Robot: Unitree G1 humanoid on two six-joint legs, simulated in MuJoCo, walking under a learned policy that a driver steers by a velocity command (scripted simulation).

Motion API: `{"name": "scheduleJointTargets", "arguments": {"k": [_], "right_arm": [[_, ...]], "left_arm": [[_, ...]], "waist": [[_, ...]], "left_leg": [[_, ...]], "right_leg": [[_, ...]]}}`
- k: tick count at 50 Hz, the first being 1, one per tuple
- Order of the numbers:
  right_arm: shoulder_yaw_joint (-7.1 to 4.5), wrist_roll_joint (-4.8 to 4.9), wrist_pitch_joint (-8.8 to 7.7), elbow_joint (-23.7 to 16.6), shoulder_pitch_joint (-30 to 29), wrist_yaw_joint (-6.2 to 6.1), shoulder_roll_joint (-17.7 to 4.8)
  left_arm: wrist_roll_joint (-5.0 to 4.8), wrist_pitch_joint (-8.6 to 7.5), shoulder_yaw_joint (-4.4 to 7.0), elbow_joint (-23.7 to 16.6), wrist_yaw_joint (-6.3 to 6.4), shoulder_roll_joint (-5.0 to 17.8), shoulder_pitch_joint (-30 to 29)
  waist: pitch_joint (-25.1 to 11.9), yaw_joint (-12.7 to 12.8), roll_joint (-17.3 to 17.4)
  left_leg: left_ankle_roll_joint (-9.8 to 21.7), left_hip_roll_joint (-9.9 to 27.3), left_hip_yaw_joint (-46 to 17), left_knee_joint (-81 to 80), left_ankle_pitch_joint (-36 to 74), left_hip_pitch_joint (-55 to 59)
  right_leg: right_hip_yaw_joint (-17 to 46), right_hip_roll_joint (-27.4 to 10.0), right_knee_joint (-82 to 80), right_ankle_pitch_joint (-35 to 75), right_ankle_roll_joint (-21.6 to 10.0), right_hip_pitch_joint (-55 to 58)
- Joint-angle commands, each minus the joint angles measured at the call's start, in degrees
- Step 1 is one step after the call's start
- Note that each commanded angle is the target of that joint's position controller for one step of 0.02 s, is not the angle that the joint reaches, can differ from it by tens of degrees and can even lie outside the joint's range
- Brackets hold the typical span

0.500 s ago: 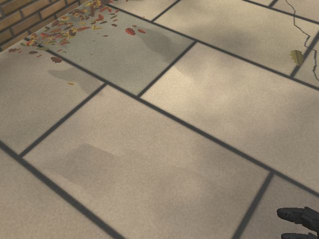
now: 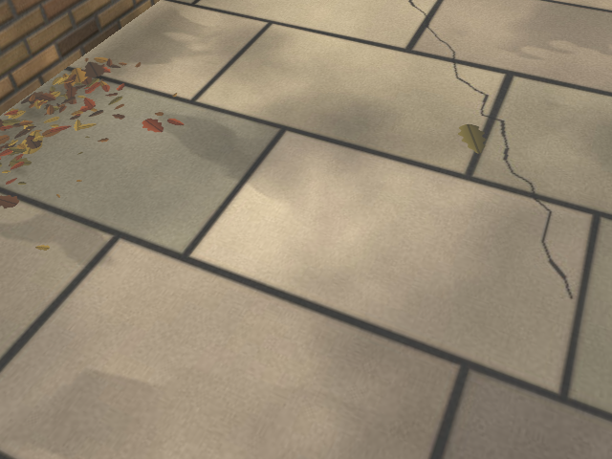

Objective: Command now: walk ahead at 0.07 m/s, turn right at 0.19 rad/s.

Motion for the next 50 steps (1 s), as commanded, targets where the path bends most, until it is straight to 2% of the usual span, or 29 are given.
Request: {"name": "scheduleJointTargets", "arguments": {"k": [1, 3, 5, 7, 8, 9, 10, 11, 12, 13, 15, 17, 22, 24, 26, 27, 28, 29, 30, 31, 32, 33, 34, 35, 36, 40, 43, 46, 50], "right_arm": [[-1.93, -0.01, -0.94, -3.2, -1.6, -0.92, -6.9], [-2.21, 0.51, -1.05, -3.3, -1.8, -1.27, -6.4], [-2.53, 1.29, -1.9, -3.9, -2.4, -1.12, -5.9], [-2.86, 1.98, -3.76, -4.2, -0.9, -0.52, -5.8], [-3.24, 2.1, -4.69, -3.6, 1.4, -0.23, -6.4], [-3.92, 1.99, -5.39, -2.4, 5.2, -0.1, -8.2], [-4.9, 1.64, -5.67, -0.7, 11.2, -0.25, -11.1], [-6.24, 1.39, -5.63, 0.9, 16.0, -0.06, -16.0], [-5.77, 1.07, -5.49, 0.7, 15.4, -0.33, -14.0], [-5.11, 1.19, -5.34, -0.2, 13.7, -0.76, -11.3], [-4.54, 1.33, -4.78, -0.7, 10.4, -1.26, -9.5], [-4.08, 0.84, -4.35, -1.0, 8.7, -1.48, -8.5], [-4.83, 1.5, -3.71, -0.4, 8.7, -1.78, -12.1], [-5.29, 2.23, -3.57, 0.1, 9.6, -1.59, -13.7], [-5.72, 2.91, -3.29, 0.4, 9.5, -1.44, -15.0], [-6.02, 3.23, -3.08, 0.4, 9.3, -1.51, -15.8], [-6.21, 3.48, -2.72, 0.2, 8.6, -1.62, -16.3], [-5.82, 3.23, -2.71, -0.3, 8.9, -1.81, -15.2], [-4.35, 0.94, -2.9, -1.6, 9.7, -1.77, -11.0], [-2.08, 0.28, -4.43, -5.5, 14.2, -1.0, -4.5], [-3.48, 2.87, -6.12, -6.5, 5.5, -0.5, -11.2], [-3.92, 4.35, -7.02, -8.1, 1.9, -0.33, -12.6], [-3.57, 3.25, -7.41, -7.5, 2.4, -0.79, -11.7], [-3.79, 1.71, -7.26, -6.6, 3.7, -1.12, -11.5], [-3.98, 1.34, -6.61, -6.2, 5.3, -0.99, -11.5], [-3.72, 0.04, -4.6, -6.9, 2.4, -1.05, -9.3], [-3.08, 0.14, -4.74, -9.2, -5.5, -1.0, -7.6], [-2.54, 0.69, -5.39, -10.8, -11.8, -0.2, -6.4], [-2.86, 1.36, -6.28, -12.6, -15.7, 0.95, -7.7]], "left_arm": [[-0.95, -1.09, 2.53, -3.7, 0.51, 9.4, -0.2], [-1.53, -0.61, 2.98, -4.2, 0.67, 10.0, 1.1], [-1.98, -0.84, 3.35, -4.3, 0.6, 10.8, 3.3], [-2.62, -1.63, 3.56, -4.7, 0.58, 11.1, 2.6], [-2.81, -1.87, 3.4, -5.6, 0.56, 10.2, 0.2], [-2.85, -2.08, 2.95, -7.3, 0.48, 8.4, -3.3], [-2.73, -2.49, 2.17, -9.5, 0.45, 5.0, -6.8], [-2.75, -3.19, 1.94, -12.0, 0.41, 4.3, -7.8], [-2.65, -3.7, 2.95, -11.4, 0.54, 7.8, -6.2], [-2.87, -3.94, 3.33, -10.3, 0.16, 8.3, -3.8], [-3.25, -3.9, 3.27, -9.6, -0.75, 7.0, -3.6], [-3.21, -3.6, 3.05, -9.9, -1.77, 5.7, -5.1], [-2.91, -3.55, 1.6, -13.0, -3.7, 2.6, -10.6], [-2.96, -3.33, 1.95, -13.5, -4.24, 3.9, -11.5], [-2.72, -3.03, 2.93, -13.8, -4.44, 6.0, -10.6], [-2.45, -2.81, 3.72, -13.4, -4.38, 7.5, -8.3], [-2.38, -2.58, 4.96, -11.8, -4.21, 9.4, -2.0], [-2.56, -2.04, 6.87, -9.0, -3.44, 12.5, 7.4], [-3.15, -1.29, 8.25, -6.9, -2.07, 16.4, 15.6], [-3.13, -2.32, 8.11, -8.8, -2.03, 22.1, 11.8], [-2.92, -3.44, 6.6, -9.3, -2.55, 16.1, 12.1], [-2.2, -4.4, 5.65, -8.3, -2.66, 13.9, 9.5], [-2.05, -4.95, 5.07, -8.7, -2.75, 12.4, 5.7], [-1.73, -5.12, 4.64, -9.2, -2.78, 11.1, 2.1], [-1.06, -5.26, 4.36, -9.9, -2.65, 10.3, 0.2], [-1.63, -5.92, 4.45, -8.1, -1.53, 10.9, 1.9], [-1.9, -5.53, 4.59, -6.0, -0.57, 11.6, 5.5], [-2.53, -5.07, 4.9, -4.2, -0.02, 12.5, 8.3], [-3.01, -4.28, 4.83, -2.0, 0.29, 11.9, 11.3]], "waist": [[-2.4, 0.5, -4.3], [-1.4, 1.1, -5.1], [2.3, 1.6, -6.8], [3.5, -0.1, -9.3], [3.1, -1.9, -9.1], [2.5, -4.2, -6.0], [1.5, -6.5, 1.3], [0.8, -6.6, 12.2], [2.0, -5.7, 9.1], [2.0, -4.1, 4.8], [2.8, -2.8, 4.8], [3.6, -2.7, 5.6], [3.4, -3.8, 4.7], [3.7, -3.5, 5.2], [2.9, -1.5, 5.6], [0.9, 0.6, 6.2], [-2.7, 4.7, 5.8], [-7.7, 9.4, 4.0], [-11.9, 11.7, -5.0], [-20.0, 4.1, -17.5], [-18.8, 9.1, -8.7], [-9.6, 7.6, -7.7], [-6.1, 4.6, -3.0], [-4.1, 2.0, -2.5], [-3.8, 0.1, -4.1], [-1.6, -0.1, -2.9], [0.3, 2.7, -3.5], [0.6, 5.1, -4.2], [0.6, 6.1, -4.8]], "left_leg": [[0.4, 1.1, -0.2, -1.5, -2.4, 2.3], [0.5, -0.9, 2.4, 2.0, -12.6, 0.1], [1.5, -1.4, 1.7, 5.6, -17.2, -4.0], [3.1, -1.0, -0.7, 5.6, -15.0, -3.8], [4.1, 0.3, -2.4, 2.6, -13.5, 0.1], [5.3, 3.3, -5.9, -1.9, -14.0, 6.9], [7.4, 9.8, -14.6, -8.1, -18.6, 16.2], [13.9, 21.8, -34.2, -16.0, -19.6, 23.4], [16.8, 26.3, -37.8, -15.6, -13.4, 24.0], [15.6, 24.7, -32.8, -14.5, -9.8, 25.0], [11.5, 20.3, -21.1, -16.2, -4.8, 23.7], [9.1, 16.2, -10.3, -18.4, 4.4, 18.8], [8.3, 13.8, 2.7, -19.6, 11.7, 13.5], [7.8, 15.1, 4.6, -19.5, 13.6, 13.8], [6.9, 16.3, 6.7, -15.6, 27.1, 15.9], [6.3, 16.3, 8.1, -10.7, 37.4, 17.0], [5.4, 15.4, 10.0, -1.8, 45.1, 16.0], [3.7, 13.5, 11.1, 10.4, 44.8, 9.7], [1.2, 10.5, 10.6, 29.6, 14.8, -5.7], [-1.2, -0.5, 1.2, 47.8, -23.5, -24.4], [-0.3, 0.8, -7.3, 52.2, -19.5, -30.4], [1.2, 2.9, -6.4, 50.1, -13.0, -33.6], [1.5, 5.4, -6.6, 45.4, -7.9, -29.9], [1.1, 7.1, -7.0, 40.7, -4.9, -25.5], [0.9, 8.1, -7.6, 38.7, -2.7, -21.9], [-2.4, 6.6, -5.5, 29.9, 3.2, -21.1], [-3.7, 4.7, -5.7, 17.0, 13.1, -22.3], [-3.6, 2.0, -5.2, 6.8, 19.0, -18.2], [-2.2, 0.5, -6.7, 0.2, 16.9, -17.1]], "right_leg": [[6.3, -4.0, -7.0, 3.3, -4.2, -2.0], [9.4, -4.1, -8.3, -11.2, -7.1, -3.8], [16.2, -6.4, -12.3, -24.4, -10.2, -6.0], [22.1, -8.2, -14.0, -25.6, -11.8, -6.3], [21.5, -7.1, -12.4, -22.9, -10.8, -8.1], [17.6, -4.3, -7.3, -18.4, -8.5, -13.1], [9.3, 0.9, 5.0, -14.3, -4.8, -22.3], [3.7, 4.5, 19.8, -15.2, -2.3, -32.3], [6.2, 1.3, 30.1, -18.4, -1.7, -37.9], [7.2, -0.5, 34.6, -14.2, -2.0, -39.4], [5.7, -3.2, 34.9, -5.5, -2.4, -39.9], [2.2, -4.1, 30.2, 0.2, -1.6, -34.8], [-4.4, -4.2, 13.0, 10.2, -0.8, -24.1], [-6.2, -3.5, 9.1, 10.5, -2.0, -20.4], [-7.7, -1.6, 6.5, 8.8, -4.5, -16.3], [-9.0, 0.4, 5.8, 7.0, -6.0, -12.1], [-10.4, 2.9, 3.6, 7.5, -7.9, -3.7], [-9.9, 5.0, 2.4, 8.8, -10.1, 10.7], [3.8, -3.1, 1.1, 5.2, -13.2, 26.5], [40.5, -17.6, -10.3, -13.6, -24.1, 37.3], [44.8, -18.3, -18.8, -21.3, -22.5, 34.3], [37.2, -17.1, -19.5, -16.8, -19.9, 26.9], [30.5, -14.7, -18.9, -8.3, -18.2, 18.4], [24.5, -11.8, -18.6, -1.0, -16.9, 11.5], [21.2, -9.8, -19.6, 2.4, -16.3, 7.2], [15.1, -7.4, -21.3, 12.2, -17.2, 0.2], [13.1, -5.6, -20.6, 12.2, -15.3, 0.1], [12.9, -4.7, -19.5, 10.6, -13.4, 0.0], [17.9, -6.6, -13.9, 10.6, -12.8, 6.2]]}}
